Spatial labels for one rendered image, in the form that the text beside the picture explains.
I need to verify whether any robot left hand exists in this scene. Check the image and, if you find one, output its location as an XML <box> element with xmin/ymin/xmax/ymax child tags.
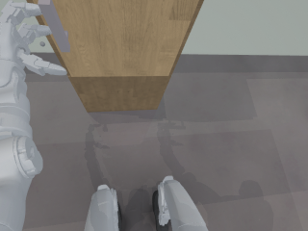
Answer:
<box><xmin>0</xmin><ymin>0</ymin><xmax>67</xmax><ymax>76</ymax></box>

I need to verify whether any robot left upper arm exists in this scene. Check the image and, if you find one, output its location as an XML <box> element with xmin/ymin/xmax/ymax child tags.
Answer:
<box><xmin>0</xmin><ymin>135</ymin><xmax>43</xmax><ymax>231</ymax></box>

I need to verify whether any robot left thigh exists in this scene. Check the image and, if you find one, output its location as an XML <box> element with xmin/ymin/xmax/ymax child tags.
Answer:
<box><xmin>84</xmin><ymin>188</ymin><xmax>118</xmax><ymax>231</ymax></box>

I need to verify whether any handle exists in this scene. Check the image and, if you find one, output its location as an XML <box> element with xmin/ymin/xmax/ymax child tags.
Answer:
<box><xmin>38</xmin><ymin>0</ymin><xmax>70</xmax><ymax>53</ymax></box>

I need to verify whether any cupboard door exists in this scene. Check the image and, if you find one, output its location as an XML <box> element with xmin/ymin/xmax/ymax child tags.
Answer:
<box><xmin>33</xmin><ymin>0</ymin><xmax>199</xmax><ymax>77</ymax></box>

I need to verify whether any robot left shin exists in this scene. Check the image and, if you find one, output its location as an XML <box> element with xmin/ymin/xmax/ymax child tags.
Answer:
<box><xmin>97</xmin><ymin>184</ymin><xmax>119</xmax><ymax>231</ymax></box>

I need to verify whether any left robot forearm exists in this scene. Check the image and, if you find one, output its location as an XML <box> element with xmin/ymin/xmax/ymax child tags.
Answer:
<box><xmin>0</xmin><ymin>59</ymin><xmax>33</xmax><ymax>140</ymax></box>

